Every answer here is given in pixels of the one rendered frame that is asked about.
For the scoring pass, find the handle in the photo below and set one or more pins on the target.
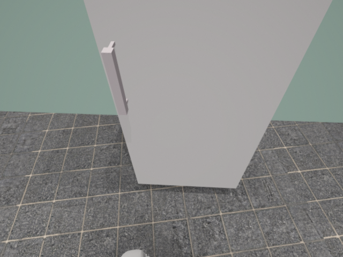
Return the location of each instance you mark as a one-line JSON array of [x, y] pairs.
[[113, 73]]

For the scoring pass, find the fridge door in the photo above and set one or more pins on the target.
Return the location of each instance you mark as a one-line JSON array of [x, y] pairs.
[[203, 79]]

